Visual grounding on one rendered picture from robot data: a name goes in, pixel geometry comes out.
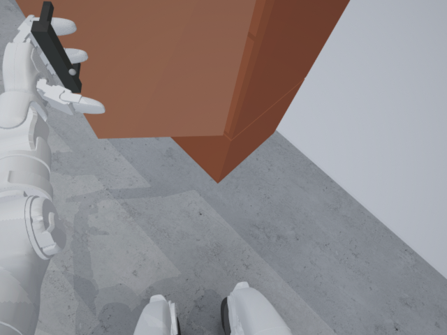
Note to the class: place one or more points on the left robot shin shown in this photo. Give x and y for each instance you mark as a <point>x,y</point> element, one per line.
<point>157,298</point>

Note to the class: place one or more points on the robot left hand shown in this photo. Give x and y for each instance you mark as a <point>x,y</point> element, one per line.
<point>23,69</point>

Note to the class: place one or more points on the left robot upper arm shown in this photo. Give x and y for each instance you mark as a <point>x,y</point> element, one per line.
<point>31,232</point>

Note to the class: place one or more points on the robot left forearm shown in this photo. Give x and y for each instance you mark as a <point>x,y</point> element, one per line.
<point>25,156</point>

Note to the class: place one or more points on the cupboard door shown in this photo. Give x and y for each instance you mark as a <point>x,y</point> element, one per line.
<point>161,68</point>

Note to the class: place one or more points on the right robot shin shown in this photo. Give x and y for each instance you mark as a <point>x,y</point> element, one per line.
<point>239,331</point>

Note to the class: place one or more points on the handle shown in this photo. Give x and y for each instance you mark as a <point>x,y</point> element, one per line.
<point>47,39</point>

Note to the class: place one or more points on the robot shin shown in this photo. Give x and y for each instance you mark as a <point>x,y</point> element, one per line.
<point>157,298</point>
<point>239,331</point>

